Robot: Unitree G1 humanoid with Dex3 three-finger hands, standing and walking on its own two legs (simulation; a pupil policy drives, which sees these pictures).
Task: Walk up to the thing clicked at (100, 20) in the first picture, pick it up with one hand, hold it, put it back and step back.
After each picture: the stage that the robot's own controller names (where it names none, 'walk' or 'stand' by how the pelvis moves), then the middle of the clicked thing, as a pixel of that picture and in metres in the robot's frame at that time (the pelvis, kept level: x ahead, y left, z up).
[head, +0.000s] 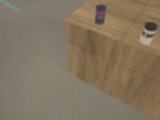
stand; (100, 14) +0.96 -0.13 -0.09
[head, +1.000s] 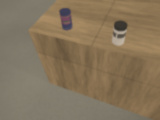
walk; (66, 19) +0.84 +0.14 -0.07
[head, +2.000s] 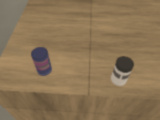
stand; (42, 62) +0.47 +0.18 -0.04
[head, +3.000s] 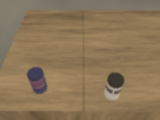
stand; (37, 80) +0.44 +0.20 -0.09
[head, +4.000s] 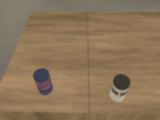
stand; (43, 82) +0.43 +0.18 -0.09
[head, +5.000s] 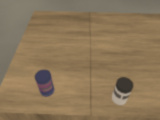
stand; (45, 83) +0.42 +0.17 -0.09
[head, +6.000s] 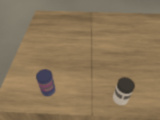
stand; (46, 83) +0.42 +0.17 -0.09
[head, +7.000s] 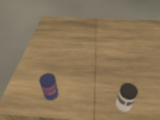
rise first; (49, 87) +0.42 +0.17 -0.09
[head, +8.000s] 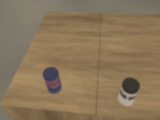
go down; (52, 80) +0.44 +0.17 -0.09
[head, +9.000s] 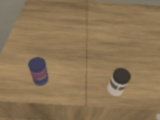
go down; (39, 72) +0.45 +0.16 -0.07
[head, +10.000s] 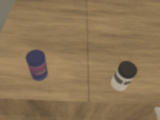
go down; (37, 65) +0.45 +0.15 -0.03
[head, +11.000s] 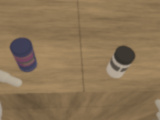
close in; (24, 55) +0.45 +0.17 +0.00
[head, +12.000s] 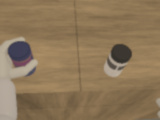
close; (23, 59) +0.44 +0.16 +0.01
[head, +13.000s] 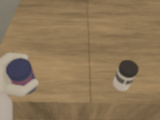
lift; (23, 77) +0.35 +0.19 +0.06
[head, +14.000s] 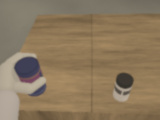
hold; (31, 77) +0.33 +0.17 +0.12
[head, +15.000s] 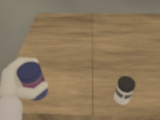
hold; (33, 81) +0.32 +0.16 +0.09
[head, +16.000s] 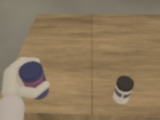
hold; (35, 81) +0.32 +0.16 +0.09
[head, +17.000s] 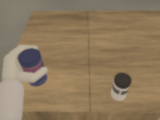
crouch; (33, 68) +0.37 +0.16 +0.09
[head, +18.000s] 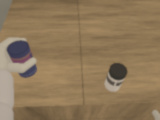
lower; (23, 59) +0.43 +0.18 +0.05
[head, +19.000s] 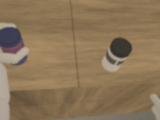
lower; (13, 47) +0.47 +0.17 +0.02
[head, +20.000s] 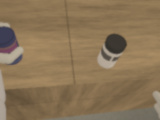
lower; (7, 47) +0.47 +0.18 +0.02
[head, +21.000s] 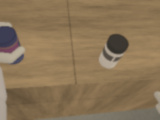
lower; (9, 46) +0.47 +0.18 +0.02
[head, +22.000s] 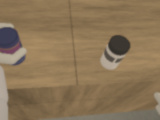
lower; (11, 47) +0.47 +0.18 +0.02
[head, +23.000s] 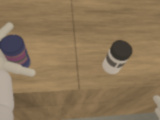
withdraw; (16, 54) +0.44 +0.17 +0.01
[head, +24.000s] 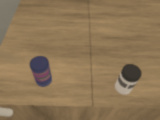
sink last; (41, 72) +0.42 +0.15 -0.03
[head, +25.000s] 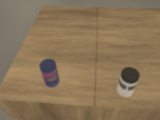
stand; (50, 73) +0.45 +0.17 -0.04
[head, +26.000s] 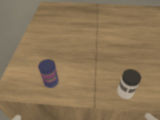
stand; (49, 74) +0.44 +0.16 -0.05
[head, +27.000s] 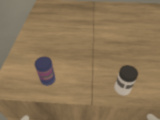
stand; (45, 71) +0.44 +0.17 -0.04
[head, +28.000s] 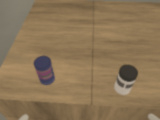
stand; (45, 71) +0.44 +0.17 -0.03
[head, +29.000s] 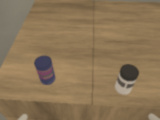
stand; (45, 70) +0.44 +0.17 -0.03
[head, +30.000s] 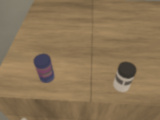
stand; (44, 68) +0.45 +0.17 -0.03
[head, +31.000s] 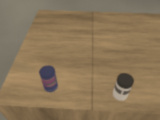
stand; (49, 79) +0.45 +0.16 -0.09
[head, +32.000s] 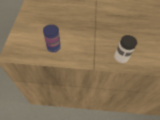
walk; (52, 39) +0.57 +0.14 -0.07
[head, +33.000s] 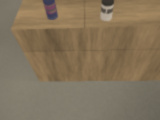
walk; (50, 8) +0.86 +0.21 -0.07
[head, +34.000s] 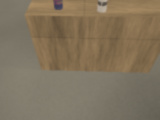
stand; (57, 0) +1.11 +0.18 -0.07
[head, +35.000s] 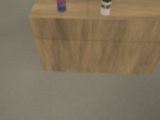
stand; (61, 2) +1.10 +0.16 -0.09
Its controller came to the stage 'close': yes
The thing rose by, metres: 0.19
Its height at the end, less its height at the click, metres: +0.00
